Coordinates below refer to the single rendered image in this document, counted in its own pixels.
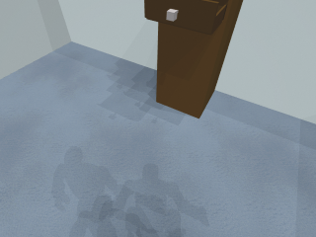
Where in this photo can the handle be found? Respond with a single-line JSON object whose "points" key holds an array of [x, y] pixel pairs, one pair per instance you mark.
{"points": [[172, 15]]}

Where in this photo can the cabinet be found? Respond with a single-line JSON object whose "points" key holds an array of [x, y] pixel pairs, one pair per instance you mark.
{"points": [[189, 63]]}

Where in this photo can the drawer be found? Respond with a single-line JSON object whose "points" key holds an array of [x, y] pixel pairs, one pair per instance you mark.
{"points": [[202, 16]]}

